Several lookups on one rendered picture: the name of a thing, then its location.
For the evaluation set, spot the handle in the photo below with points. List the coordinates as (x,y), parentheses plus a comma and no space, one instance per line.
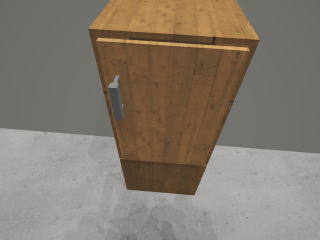
(115,97)

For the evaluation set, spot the cupboard door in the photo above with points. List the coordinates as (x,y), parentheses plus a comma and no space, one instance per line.
(175,96)

